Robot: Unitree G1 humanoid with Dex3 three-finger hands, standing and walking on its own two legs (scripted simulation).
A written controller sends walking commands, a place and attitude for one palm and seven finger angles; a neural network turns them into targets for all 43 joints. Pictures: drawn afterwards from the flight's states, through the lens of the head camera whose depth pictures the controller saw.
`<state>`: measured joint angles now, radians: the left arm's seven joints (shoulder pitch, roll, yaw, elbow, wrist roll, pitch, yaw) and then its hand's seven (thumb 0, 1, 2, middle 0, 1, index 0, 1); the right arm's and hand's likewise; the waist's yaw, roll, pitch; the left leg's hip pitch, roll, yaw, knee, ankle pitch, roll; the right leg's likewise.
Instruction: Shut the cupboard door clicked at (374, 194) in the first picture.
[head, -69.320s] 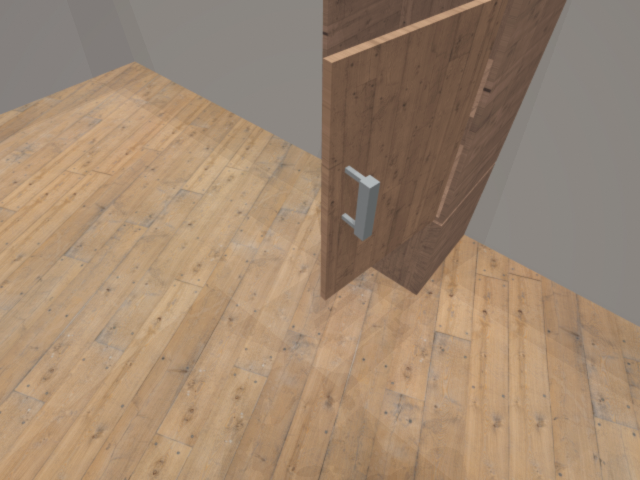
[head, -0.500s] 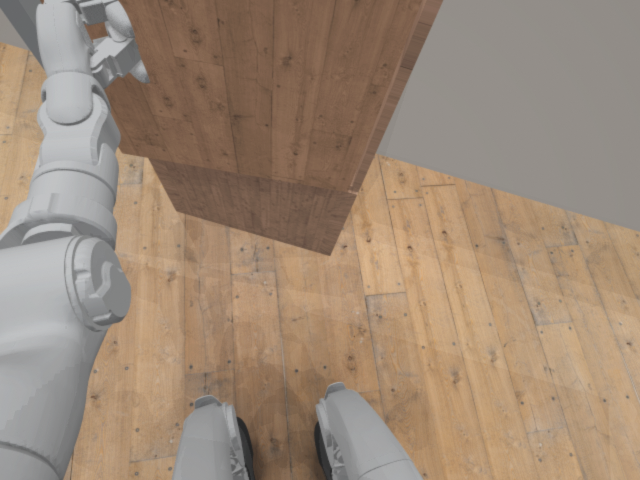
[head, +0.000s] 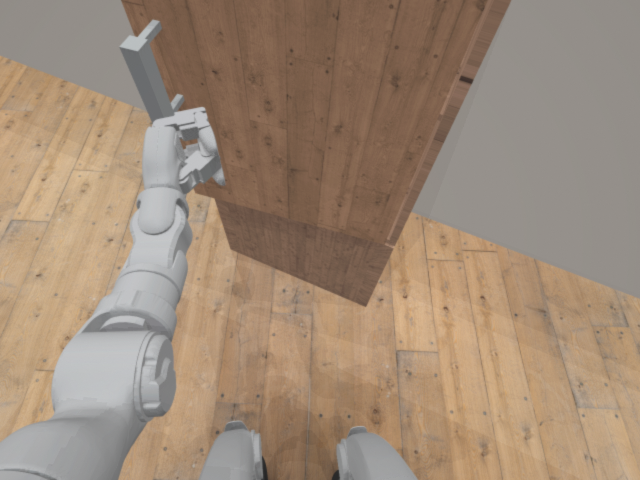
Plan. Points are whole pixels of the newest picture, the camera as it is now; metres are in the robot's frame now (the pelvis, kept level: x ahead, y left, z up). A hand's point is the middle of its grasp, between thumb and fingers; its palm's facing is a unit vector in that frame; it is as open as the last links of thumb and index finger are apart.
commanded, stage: pull the fist back off the door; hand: left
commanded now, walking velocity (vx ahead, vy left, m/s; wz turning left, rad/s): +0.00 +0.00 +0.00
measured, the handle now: (159, 78) +0.65 +0.17 +0.07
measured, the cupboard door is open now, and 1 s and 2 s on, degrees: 8 8 8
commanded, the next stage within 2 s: draw the hand back to the body in 0.12 s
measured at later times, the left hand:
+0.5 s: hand (177, 183) +0.43 +0.12 +0.11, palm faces +0.00 -1.00 -0.04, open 3.1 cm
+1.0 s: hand (22, 275) +0.30 +0.20 +0.18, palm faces +0.19 -0.95 -0.24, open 3.3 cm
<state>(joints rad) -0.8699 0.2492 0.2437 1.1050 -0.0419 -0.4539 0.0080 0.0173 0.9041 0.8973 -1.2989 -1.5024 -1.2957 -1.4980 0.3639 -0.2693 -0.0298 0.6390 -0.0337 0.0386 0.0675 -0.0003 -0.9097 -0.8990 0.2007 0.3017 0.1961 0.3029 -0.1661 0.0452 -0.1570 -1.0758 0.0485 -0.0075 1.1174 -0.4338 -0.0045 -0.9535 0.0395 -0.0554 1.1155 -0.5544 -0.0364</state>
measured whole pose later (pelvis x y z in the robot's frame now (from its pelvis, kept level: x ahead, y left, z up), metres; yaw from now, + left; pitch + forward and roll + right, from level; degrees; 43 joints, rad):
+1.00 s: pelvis +0.01 +0.01 +0.08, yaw +1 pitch +0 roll +0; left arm 0.04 0.27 0.08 0.10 -0.08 -0.07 0.05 0.02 0.90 0.90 -1.03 -1.21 -1.03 -1.20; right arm 0.15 -0.23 0.05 0.54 0.06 0.03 -0.09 0.01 -0.91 -0.90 0.20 0.30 0.20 0.30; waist 0.02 0.06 -0.05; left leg -0.33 0.00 0.03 0.57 -0.25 0.01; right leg -0.22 0.00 -0.02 0.57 -0.36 -0.01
